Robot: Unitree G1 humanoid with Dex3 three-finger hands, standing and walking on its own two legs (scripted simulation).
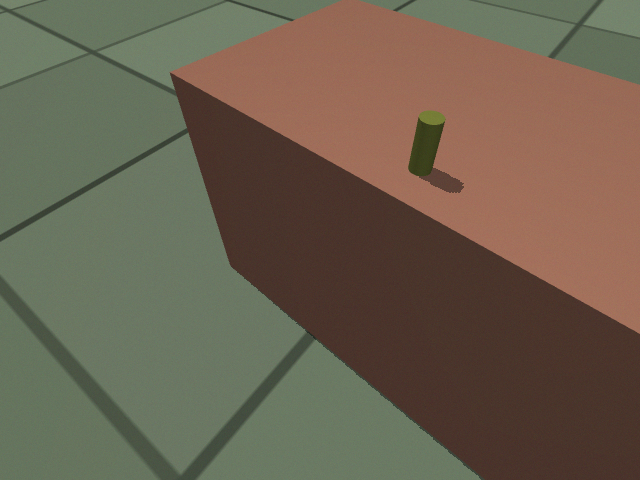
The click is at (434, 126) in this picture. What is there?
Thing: slim round
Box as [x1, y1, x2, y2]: [408, 110, 444, 175]
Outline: 439,112 429,110 423,111 419,114 408,166 409,170 416,175 426,175 431,170 444,122 444,116
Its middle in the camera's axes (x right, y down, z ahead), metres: +0.18 -0.16 +0.66
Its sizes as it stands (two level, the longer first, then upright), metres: 0.043 0.043 0.106
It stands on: a support 0.80 m high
